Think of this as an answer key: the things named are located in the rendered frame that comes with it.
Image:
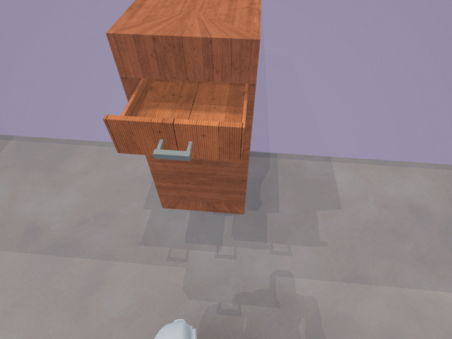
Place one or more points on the cabinet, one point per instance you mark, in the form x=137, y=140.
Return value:
x=193, y=40

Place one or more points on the drawer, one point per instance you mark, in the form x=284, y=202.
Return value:
x=211, y=114

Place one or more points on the handle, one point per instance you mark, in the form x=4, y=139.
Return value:
x=172, y=154

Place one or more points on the left robot thigh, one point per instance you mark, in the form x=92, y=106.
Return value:
x=177, y=330

